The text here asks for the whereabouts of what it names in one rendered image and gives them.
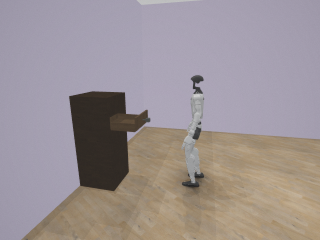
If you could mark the robot left forearm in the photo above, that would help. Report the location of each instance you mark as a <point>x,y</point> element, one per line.
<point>195,123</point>

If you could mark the right robot shin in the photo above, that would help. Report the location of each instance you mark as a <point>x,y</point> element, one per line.
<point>196,163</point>

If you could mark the handle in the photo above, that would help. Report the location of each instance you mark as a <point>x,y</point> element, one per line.
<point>147,119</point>

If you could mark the left robot upper arm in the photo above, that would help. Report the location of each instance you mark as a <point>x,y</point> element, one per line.
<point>197,104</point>

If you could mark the cabinet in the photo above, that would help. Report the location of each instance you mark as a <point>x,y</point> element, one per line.
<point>102,153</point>

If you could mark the drawer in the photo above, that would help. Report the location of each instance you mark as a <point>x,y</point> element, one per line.
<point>128,122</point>

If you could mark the robot left thigh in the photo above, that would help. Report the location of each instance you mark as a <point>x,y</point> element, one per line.
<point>196,137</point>

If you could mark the robot left hand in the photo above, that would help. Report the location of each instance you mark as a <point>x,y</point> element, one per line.
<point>188,141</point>

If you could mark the robot right hand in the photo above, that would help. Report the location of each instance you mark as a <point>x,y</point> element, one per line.
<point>190,124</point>

